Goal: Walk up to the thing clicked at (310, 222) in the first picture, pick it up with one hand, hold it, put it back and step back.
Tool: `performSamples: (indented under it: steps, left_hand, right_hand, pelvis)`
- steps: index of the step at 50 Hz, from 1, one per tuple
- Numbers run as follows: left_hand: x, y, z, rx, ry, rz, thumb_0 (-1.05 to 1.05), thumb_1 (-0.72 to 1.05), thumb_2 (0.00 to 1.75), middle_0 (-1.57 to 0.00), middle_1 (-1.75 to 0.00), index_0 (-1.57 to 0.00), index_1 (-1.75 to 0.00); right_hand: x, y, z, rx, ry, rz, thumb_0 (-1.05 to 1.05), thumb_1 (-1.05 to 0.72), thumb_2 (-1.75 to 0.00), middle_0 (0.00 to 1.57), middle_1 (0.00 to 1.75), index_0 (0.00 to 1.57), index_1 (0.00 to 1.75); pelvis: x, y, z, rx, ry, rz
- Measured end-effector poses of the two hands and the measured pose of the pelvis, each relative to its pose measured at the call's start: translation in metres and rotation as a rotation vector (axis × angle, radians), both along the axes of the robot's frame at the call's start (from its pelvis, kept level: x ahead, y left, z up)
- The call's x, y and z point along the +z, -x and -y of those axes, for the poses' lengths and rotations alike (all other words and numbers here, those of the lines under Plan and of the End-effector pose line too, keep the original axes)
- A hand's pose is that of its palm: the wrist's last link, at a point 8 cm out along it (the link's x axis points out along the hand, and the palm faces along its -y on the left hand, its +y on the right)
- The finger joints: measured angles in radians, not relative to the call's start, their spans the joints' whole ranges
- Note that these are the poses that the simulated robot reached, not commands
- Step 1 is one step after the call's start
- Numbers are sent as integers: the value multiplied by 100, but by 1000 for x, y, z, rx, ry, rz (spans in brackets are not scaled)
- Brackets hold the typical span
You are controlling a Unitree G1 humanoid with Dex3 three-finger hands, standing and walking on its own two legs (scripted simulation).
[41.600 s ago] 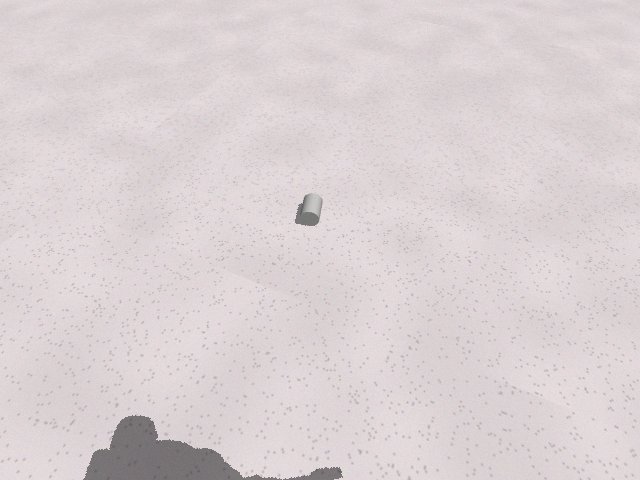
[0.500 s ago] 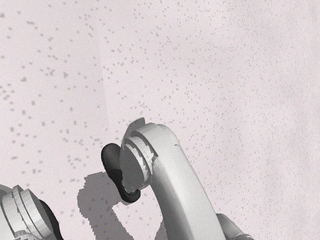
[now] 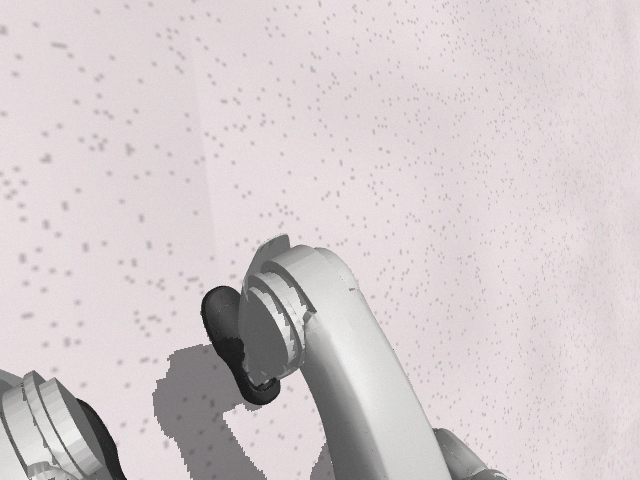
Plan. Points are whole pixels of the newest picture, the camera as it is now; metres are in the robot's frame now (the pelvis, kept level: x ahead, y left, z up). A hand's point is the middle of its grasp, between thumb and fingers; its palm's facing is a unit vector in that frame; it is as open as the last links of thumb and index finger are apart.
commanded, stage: settle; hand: left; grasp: from above
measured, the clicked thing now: out of the picture +0.54 +0.32 -0.28
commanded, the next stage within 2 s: lift in 0.90 s
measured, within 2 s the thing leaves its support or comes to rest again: leaves its support in 0.20 s
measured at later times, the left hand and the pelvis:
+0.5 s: hand out of the picture +0.53 +0.34 -0.17, palm faces -0.44 -0.10 -0.89, open 10.8 cm; pelvis +0.00 +0.00 +0.02, yaw +3 degrees
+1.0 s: hand out of the picture +0.52 +0.33 -0.11, palm faces -0.46 -0.11 -0.88, open 10.5 cm; pelvis -0.01 -0.01 +0.04, yaw +6 degrees
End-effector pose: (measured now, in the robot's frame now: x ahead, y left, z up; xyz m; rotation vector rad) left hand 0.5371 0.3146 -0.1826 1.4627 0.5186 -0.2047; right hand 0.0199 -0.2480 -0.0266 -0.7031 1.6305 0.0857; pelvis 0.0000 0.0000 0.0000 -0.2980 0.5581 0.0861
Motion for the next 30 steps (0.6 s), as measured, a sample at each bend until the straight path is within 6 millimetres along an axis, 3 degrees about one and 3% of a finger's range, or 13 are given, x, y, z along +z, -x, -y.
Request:
performSamples:
  steps: [11,20,30]
  left_hand:
    - [9,4,-11,5,6,3,0,-8,57,-62,-51,-60,-53]
    - [50,3,-27,17,-12,32,1,-6,51,-65,-48,-62,-50]
    - [87,7,-18,1,-4,-28,1,-1,40,-68,-43,-65,-44]
  right_hand:
    - [3,-6,0,-28,2,8,0,-92,-90,20,30,20,30]
    - [6,-19,10,-62,9,23,0,-91,-90,20,30,20,30]
    - [12,-27,21,-76,19,70,0,-91,-90,20,30,20,30]
  pelvis:
    - [4,-4,-1,6,0,-30]
    - [13,-6,0,26,-12,-74]
    - [27,-1,2,41,-38,-81]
